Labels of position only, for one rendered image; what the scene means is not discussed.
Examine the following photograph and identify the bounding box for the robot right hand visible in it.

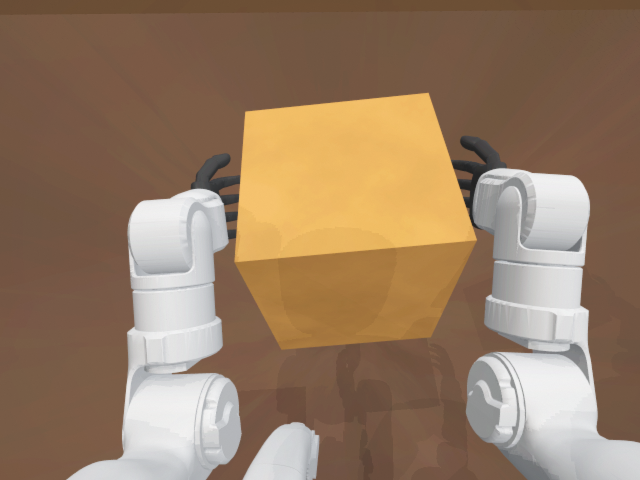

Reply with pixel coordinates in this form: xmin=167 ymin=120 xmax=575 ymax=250
xmin=451 ymin=136 xmax=507 ymax=230

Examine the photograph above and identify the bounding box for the robot right forearm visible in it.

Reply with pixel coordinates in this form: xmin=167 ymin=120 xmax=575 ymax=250
xmin=472 ymin=168 xmax=598 ymax=418

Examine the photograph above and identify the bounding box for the robot left forearm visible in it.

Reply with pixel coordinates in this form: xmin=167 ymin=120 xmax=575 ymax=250
xmin=122 ymin=189 xmax=229 ymax=451

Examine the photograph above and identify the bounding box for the left robot thigh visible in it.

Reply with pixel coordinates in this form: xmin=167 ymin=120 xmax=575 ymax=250
xmin=243 ymin=424 xmax=319 ymax=480

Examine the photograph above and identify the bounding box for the robot right upper arm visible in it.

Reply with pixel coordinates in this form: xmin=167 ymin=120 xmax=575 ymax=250
xmin=466 ymin=352 xmax=640 ymax=480

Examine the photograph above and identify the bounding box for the robot left hand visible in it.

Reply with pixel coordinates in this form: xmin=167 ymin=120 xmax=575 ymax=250
xmin=191 ymin=153 xmax=241 ymax=239

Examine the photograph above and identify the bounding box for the robot left upper arm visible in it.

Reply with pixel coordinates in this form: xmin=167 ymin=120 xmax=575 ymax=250
xmin=67 ymin=373 xmax=241 ymax=480

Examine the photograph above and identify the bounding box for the carton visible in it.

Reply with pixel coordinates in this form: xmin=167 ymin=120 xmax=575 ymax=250
xmin=234 ymin=93 xmax=477 ymax=350

